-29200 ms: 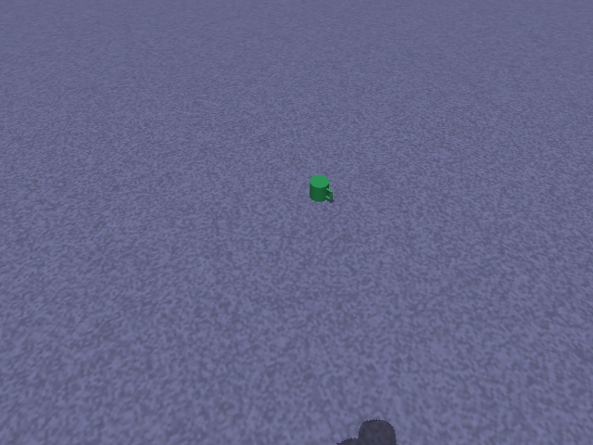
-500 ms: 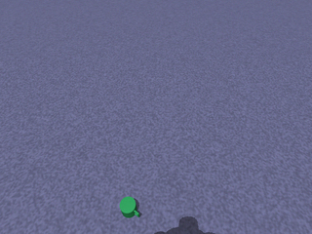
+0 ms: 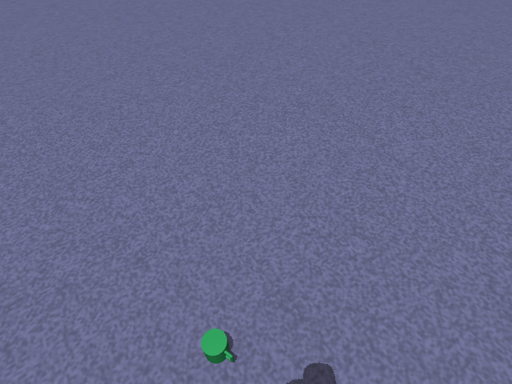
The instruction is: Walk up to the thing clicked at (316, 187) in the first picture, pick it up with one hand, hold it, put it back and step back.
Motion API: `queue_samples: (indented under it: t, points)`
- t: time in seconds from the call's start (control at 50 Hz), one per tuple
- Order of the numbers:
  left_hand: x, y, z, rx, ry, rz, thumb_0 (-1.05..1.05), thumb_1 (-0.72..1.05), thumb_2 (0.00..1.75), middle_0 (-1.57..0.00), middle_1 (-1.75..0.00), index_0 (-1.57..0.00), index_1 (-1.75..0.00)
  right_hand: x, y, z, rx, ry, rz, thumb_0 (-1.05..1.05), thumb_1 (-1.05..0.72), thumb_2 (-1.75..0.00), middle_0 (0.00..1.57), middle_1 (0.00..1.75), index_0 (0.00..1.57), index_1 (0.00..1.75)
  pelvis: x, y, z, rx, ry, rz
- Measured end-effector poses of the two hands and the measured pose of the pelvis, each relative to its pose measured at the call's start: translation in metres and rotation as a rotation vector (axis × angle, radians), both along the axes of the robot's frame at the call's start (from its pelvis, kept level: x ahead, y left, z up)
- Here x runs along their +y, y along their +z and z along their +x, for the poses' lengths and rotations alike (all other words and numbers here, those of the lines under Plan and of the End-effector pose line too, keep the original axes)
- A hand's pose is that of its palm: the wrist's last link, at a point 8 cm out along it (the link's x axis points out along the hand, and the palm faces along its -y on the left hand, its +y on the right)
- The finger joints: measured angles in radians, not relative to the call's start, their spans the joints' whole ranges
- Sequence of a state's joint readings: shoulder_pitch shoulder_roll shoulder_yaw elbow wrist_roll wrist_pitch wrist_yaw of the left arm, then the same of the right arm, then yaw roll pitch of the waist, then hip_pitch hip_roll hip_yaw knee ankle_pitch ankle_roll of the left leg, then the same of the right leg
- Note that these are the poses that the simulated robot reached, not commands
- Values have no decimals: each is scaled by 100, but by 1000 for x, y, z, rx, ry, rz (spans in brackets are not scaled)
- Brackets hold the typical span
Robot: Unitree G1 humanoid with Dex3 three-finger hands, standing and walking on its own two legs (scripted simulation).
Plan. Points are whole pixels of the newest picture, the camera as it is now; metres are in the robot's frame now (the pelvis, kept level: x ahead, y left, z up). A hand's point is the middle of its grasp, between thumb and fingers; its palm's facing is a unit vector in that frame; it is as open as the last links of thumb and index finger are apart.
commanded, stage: stand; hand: left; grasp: from above
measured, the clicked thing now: (219, 348) +0.41 +0.19 -0.73
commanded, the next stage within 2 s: step back in 1.60 s
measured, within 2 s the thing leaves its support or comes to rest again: neither
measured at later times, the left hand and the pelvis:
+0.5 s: hand out of the picture +0.07 +0.22 -0.16, palm faces -0.01 -0.95 -0.30, open 7.4 cm; pelvis +0.01 +0.00 +0.00, yaw -1 degrees
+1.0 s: hand out of the picture +0.07 +0.21 -0.17, palm faces -0.02 -0.96 -0.26, open 7.4 cm; pelvis +0.02 +0.00 +0.00, yaw -1 degrees
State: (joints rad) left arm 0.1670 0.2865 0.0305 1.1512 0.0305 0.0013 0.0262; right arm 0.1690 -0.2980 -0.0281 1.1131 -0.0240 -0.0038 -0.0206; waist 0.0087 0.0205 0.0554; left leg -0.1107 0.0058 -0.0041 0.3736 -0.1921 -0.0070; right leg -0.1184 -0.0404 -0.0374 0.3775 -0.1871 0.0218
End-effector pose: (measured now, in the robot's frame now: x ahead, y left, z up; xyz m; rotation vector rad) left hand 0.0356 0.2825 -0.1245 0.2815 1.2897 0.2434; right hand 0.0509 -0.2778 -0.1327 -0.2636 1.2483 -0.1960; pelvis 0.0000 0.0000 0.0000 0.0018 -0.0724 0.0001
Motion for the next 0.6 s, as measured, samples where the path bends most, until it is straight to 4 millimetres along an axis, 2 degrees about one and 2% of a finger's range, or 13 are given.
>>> queue_samples:
  t: [0.3, 0.6]
  points:
    - [-8, -1, 19, -14, -19, -22, 0, 90, 90, -20, -30, -20, -30, -7, 4, 3, 13, -4, -11, 0, -91, -90, 20, 30, 20, 30, -3, 2, 5, 7, -6, -2]
    - [-17, -5, 27, 12, -30, -48, 0, 90, 90, -20, -30, -20, -30, 5, -1, 5, 40, -11, 18, 0, -91, -90, 20, 30, 20, 30, -2, 2, 14, 23, -14, -1]
